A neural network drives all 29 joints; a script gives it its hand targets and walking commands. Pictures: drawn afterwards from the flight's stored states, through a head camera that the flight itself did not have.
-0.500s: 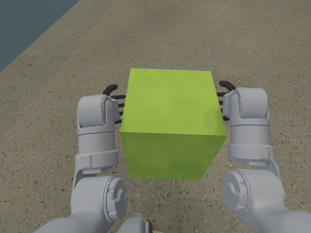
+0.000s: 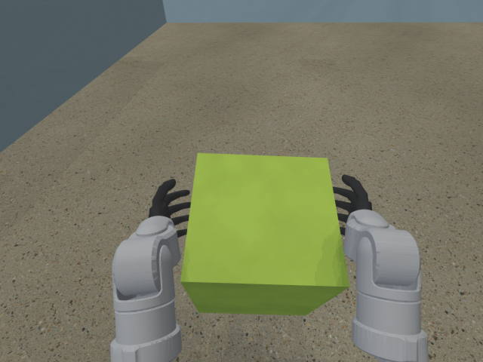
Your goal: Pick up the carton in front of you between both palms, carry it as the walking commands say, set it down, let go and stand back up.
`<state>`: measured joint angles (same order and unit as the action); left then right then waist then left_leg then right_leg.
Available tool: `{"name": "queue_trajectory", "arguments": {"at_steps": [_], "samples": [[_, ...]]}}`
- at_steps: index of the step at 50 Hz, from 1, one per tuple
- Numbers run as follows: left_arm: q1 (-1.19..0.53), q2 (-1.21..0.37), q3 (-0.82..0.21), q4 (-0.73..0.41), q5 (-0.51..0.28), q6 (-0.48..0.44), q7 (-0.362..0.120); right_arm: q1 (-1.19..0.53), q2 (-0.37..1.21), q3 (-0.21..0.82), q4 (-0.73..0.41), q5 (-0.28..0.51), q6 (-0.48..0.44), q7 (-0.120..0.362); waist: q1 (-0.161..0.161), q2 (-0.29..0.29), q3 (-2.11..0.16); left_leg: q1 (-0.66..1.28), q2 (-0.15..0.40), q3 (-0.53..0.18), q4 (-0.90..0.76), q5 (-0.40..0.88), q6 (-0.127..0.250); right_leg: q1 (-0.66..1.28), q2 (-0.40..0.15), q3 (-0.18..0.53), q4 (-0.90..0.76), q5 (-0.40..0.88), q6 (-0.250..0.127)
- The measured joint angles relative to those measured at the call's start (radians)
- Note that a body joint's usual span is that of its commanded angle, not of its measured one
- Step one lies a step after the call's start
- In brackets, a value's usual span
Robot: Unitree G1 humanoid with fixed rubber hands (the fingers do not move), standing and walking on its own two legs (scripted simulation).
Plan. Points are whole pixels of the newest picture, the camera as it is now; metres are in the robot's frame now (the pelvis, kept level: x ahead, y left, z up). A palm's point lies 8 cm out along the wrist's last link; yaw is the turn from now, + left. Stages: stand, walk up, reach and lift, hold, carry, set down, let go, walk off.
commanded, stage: carry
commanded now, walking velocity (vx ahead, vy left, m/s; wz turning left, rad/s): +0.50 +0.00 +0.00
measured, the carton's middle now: (257, 242) +0.32 -0.01 +0.05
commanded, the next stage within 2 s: none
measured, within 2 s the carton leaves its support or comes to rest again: neither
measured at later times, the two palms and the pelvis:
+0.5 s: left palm (176, 128) +0.66 +0.18 +0.09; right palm (287, 116) +0.67 -0.11 +0.10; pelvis +0.29 +0.03 -0.03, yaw +0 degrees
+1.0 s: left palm (191, 88) +0.93 +0.17 +0.08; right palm (277, 81) +0.94 -0.12 +0.08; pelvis +0.63 +0.02 -0.01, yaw +2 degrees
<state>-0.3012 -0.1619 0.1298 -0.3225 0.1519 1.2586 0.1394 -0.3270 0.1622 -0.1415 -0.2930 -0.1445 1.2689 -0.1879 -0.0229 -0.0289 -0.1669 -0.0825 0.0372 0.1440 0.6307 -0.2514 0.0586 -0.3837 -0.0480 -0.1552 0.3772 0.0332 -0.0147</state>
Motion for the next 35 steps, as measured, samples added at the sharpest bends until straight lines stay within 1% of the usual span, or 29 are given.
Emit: {"name": "queue_trajectory", "arguments": {"at_steps": [1, 2, 3, 4, 5, 7, 10, 12, 14, 18, 21, 22, 23, 24, 25, 26, 27, 28, 29, 31, 35], "samples": [[-0.018, -0.005, -0.004, 0.024, 0.005, -0.003, 0.004, -0.014, -0.017, -0.004, 0.01, 0.004, 0.005, 0.002, 0.01, 0.025, -0.017, -0.048, 0.013, -0.033, 0.127, -0.078, -0.012, -0.006, 0.016, -0.013, 0.052, -0.131, -0.035], [-0.039, -0.01, -0.005, 0.053, 0.008, -0.002, 0.013, -0.031, -0.037, -0.01, 0.026, 0.015, 0.012, -0.001, 0.02, 0.047, -0.02, -0.113, 0.011, -0.073, 0.267, -0.146, -0.02, -0.022, 0.029, -0.021, 0.108, -0.202, -0.058], [-0.058, -0.012, -0.005, 0.078, 0.008, 0.006, 0.02, -0.046, -0.053, -0.016, 0.045, 0.027, 0.024, -0.005, 0.026, 0.054, -0.018, -0.182, 0.002, -0.096, 0.39, -0.187, -0.022, -0.027, 0.031, -0.028, 0.144, -0.226, -0.07], [-0.069, -0.011, -0.004, 0.096, 0.005, 0.018, 0.028, -0.061, -0.064, -0.021, 0.065, 0.039, 0.038, -0.009, 0.03, 0.056, -0.015, -0.249, -0.002, -0.106, 0.481, -0.197, -0.022, -0.024, 0.033, -0.033, 0.163, -0.24, -0.073], [-0.077, -0.007, -0.003, 0.108, 0.0, 0.032, 0.036, -0.077, -0.071, -0.024, 0.086, 0.048, 0.05, -0.015, 0.033, 0.058, -0.011, -0.312, 0.001, -0.107, 0.539, -0.185, -0.024, -0.014, 0.036, -0.037, 0.169, -0.256, -0.074], [-0.094, 0.005, 0.003, 0.127, -0.013, 0.051, 0.048, -0.116, -0.077, -0.028, 0.126, 0.058, 0.068, -0.027, 0.04, 0.063, 0.004, -0.422, 0.019, -0.104, 0.565, -0.142, -0.033, 0.02, 0.046, -0.041, 0.153, -0.281, -0.072], [-0.145, 0.034, 0.014, 0.176, -0.033, 0.057, 0.057, -0.187, -0.09, -0.03, 0.197, 0.056, 0.067, -0.03, 0.049, 0.065, 0.027, -0.547, 0.051, -0.102, 0.488, -0.066, -0.046, 0.08, 0.059, -0.043, 0.111, -0.304, -0.068], [-0.192, 0.053, 0.016, 0.233, -0.043, 0.049, 0.063, -0.237, -0.104, -0.034, 0.26, 0.049, 0.052, -0.021, 0.055, 0.059, 0.038, -0.599, 0.066, -0.098, 0.397, -0.014, -0.051, 0.127, 0.062, -0.041, 0.077, -0.319, -0.063], [-0.242, 0.07, 0.017, 0.301, -0.049, 0.039, 0.069, -0.286, -0.12, -0.042, 0.332, 0.041, 0.033, -0.01, 0.06, 0.051, 0.048, -0.623, 0.073, -0.09, 0.288, 0.041, -0.047, 0.176, 0.06, -0.036, 0.045, -0.336, -0.053], [-0.336, 0.089, 0.021, 0.433, -0.053, 0.017, 0.081, -0.37, -0.15, -0.066, 0.465, 0.034, -0.004, 0.006, 0.067, 0.036, 0.064, -0.605, 0.051, -0.059, 0.088, 0.139, -0.024, 0.273, 0.044, -0.026, 0.008, -0.394, -0.023], [-0.392, 0.099, 0.031, 0.505, -0.051, 0.006, 0.081, -0.417, -0.164, -0.083, 0.539, 0.036, -0.026, 0.008, 0.063, 0.023, 0.074, -0.536, 0.01, -0.015, -0.043, 0.177, 0.0, 0.335, 0.021, -0.018, 0.029, -0.468, 0.01], [-0.407, 0.105, 0.037, 0.523, -0.053, 0.004, 0.081, -0.434, -0.165, -0.087, 0.563, 0.036, -0.033, 0.006, 0.057, 0.022, 0.08, -0.493, -0.007, 0.006, -0.095, 0.191, 0.006, 0.342, 0.01, -0.015, 0.076, -0.503, 0.02], [-0.419, 0.114, 0.042, 0.536, -0.054, 0.002, 0.078, -0.452, -0.163, -0.09, 0.586, 0.036, -0.042, 0.002, 0.051, 0.022, 0.084, -0.453, -0.016, 0.019, -0.128, 0.21, 0.018, 0.327, -0.001, -0.006, 0.168, -0.538, 0.028], [-0.431, 0.127, 0.046, 0.553, -0.056, -0.008, 0.073, -0.462, -0.154, -0.092, 0.601, 0.034, -0.059, -0.007, 0.039, 0.005, 0.095, -0.457, -0.026, 0.03, -0.085, 0.191, 0.031, 0.278, -0.023, 0.018, 0.307, -0.535, 0.03], [-0.439, 0.137, 0.053, 0.568, -0.054, -0.017, 0.064, -0.468, -0.143, -0.093, 0.613, 0.032, -0.074, -0.02, 0.027, -0.004, 0.11, -0.459, -0.031, 0.034, -0.043, 0.144, 0.041, 0.209, -0.017, 0.065, 0.469, -0.526, 0.033], [-0.44, 0.144, 0.062, 0.58, -0.053, -0.023, 0.057, -0.469, -0.129, -0.095, 0.616, 0.033, -0.08, -0.039, 0.017, -0.003, 0.126, -0.45, -0.032, 0.034, -0.028, 0.104, 0.047, 0.135, 0.0, 0.103, 0.622, -0.525, 0.029], [-0.438, 0.146, 0.069, 0.585, -0.053, -0.024, 0.052, -0.464, -0.116, -0.1, 0.611, 0.035, -0.08, -0.057, 0.01, 0.001, 0.142, -0.433, -0.032, 0.031, -0.034, 0.078, 0.048, 0.065, 0.013, 0.122, 0.739, -0.517, 0.023], [-0.433, 0.144, 0.075, 0.584, -0.054, -0.022, 0.051, -0.455, -0.106, -0.107, 0.599, 0.037, -0.077, -0.067, 0.004, 0.005, 0.157, -0.41, -0.032, 0.028, -0.053, 0.066, 0.044, 0.001, 0.02, 0.128, 0.807, -0.497, 0.018], [-0.428, 0.14, 0.078, 0.575, -0.054, -0.018, 0.052, -0.442, -0.101, -0.11, 0.582, 0.035, -0.073, -0.066, 0.0, 0.008, 0.171, -0.386, -0.031, 0.025, -0.079, 0.065, 0.035, -0.055, 0.02, 0.127, 0.832, -0.471, 0.016], [-0.413, 0.127, 0.079, 0.538, -0.051, -0.01, 0.058, -0.415, -0.09, -0.12, 0.534, 0.04, -0.066, -0.07, -0.003, 0.012, 0.2, -0.334, -0.031, 0.02, -0.133, 0.06, 0.037, -0.147, 0.011, 0.122, 0.8, -0.428, 0.018], [-0.364, 0.083, 0.081, 0.42, -0.029, -0.02, 0.064, -0.358, -0.058, -0.147, 0.404, 0.039, -0.073, -0.065, 0.0, 0.015, 0.232, -0.232, -0.03, 0.009, -0.222, 0.036, 0.033, -0.268, -0.01, 0.11, 0.634, -0.373, 0.027]]}}
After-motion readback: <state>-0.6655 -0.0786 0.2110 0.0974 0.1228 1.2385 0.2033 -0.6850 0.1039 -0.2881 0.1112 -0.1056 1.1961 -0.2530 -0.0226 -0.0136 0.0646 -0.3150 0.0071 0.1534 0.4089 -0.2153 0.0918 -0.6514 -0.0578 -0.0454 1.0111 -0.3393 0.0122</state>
